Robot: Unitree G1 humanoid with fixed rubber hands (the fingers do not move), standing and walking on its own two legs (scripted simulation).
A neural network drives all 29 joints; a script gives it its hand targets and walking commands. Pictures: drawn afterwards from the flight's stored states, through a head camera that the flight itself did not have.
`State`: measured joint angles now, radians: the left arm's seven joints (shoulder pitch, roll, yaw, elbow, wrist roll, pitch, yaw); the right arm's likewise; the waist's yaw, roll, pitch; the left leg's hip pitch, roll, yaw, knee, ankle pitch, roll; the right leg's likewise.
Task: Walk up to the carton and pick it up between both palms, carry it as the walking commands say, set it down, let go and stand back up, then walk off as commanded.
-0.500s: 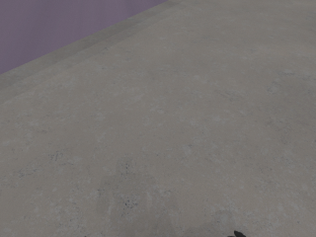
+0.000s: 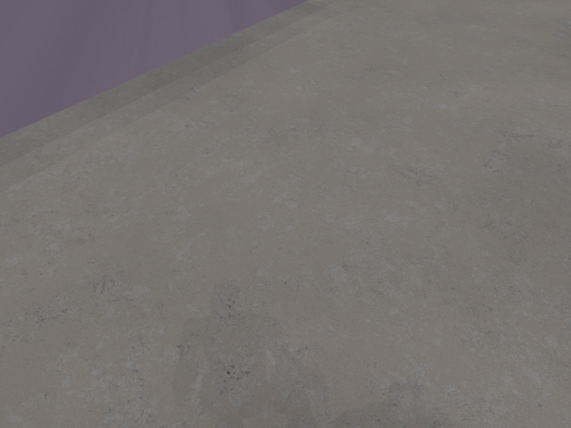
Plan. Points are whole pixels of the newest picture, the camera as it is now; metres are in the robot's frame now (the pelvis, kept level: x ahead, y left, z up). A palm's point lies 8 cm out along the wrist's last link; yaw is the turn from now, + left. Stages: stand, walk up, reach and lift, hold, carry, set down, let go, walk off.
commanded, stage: stand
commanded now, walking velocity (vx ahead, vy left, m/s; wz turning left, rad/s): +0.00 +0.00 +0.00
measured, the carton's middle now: out of the picture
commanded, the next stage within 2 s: walk up in 1.14 s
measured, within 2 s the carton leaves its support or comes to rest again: neither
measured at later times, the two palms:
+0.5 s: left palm out of the picture +0.00 +0.21 -0.14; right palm out of the picture -0.01 -0.21 -0.14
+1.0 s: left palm out of the picture -0.04 +0.20 -0.15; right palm out of the picture -0.04 -0.20 -0.14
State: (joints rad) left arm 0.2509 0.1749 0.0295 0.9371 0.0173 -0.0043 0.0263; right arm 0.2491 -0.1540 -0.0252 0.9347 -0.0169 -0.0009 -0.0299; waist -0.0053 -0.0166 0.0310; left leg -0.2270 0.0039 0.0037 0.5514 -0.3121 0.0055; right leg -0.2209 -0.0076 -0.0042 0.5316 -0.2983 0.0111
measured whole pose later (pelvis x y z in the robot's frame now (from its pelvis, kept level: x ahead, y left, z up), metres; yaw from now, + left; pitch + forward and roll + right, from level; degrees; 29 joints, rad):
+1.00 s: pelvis -0.02 +0.00 +0.01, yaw +0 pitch -3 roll +0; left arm 0.30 0.11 0.01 1.16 0.01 0.00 0.04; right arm 0.28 -0.10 -0.01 1.17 -0.01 0.00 -0.04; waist 0.00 -0.02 0.06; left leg -0.18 0.01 0.01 0.46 -0.24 0.00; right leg -0.17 -0.01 0.01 0.45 -0.23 0.01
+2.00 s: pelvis +0.12 -0.22 -0.02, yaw -24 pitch -2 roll -4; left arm 0.35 0.38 0.07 0.61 0.02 -0.05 -0.05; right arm 0.29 -0.44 -0.07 0.58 -0.01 -0.08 0.05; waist 0.05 0.12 0.03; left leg -0.55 0.14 0.07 1.19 -0.38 0.05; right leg -0.28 0.07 -0.13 0.64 -0.33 -0.06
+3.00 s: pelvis +0.59 -0.56 -0.03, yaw -47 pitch -6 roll -1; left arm 0.29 0.49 0.11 0.56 0.01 0.01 -0.05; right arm 0.36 -0.48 -0.05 0.54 -0.03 -0.07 0.00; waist 0.02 -0.03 0.05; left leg -0.34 0.08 0.07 0.82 -0.45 0.00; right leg -0.55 0.04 0.13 1.22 -0.46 -0.02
